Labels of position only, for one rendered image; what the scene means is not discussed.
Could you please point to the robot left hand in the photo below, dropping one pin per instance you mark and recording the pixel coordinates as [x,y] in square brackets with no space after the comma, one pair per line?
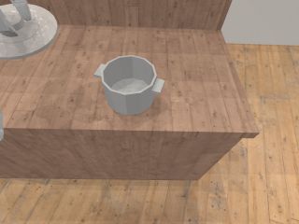
[6,28]

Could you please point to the knob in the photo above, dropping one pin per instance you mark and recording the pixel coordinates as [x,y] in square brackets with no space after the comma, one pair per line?
[15,19]

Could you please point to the pot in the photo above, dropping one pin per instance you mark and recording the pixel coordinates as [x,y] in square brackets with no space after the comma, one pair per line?
[130,84]

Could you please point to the table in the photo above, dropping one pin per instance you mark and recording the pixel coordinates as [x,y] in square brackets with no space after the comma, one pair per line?
[57,122]

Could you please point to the lid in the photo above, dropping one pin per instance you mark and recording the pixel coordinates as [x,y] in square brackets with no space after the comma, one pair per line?
[35,36]

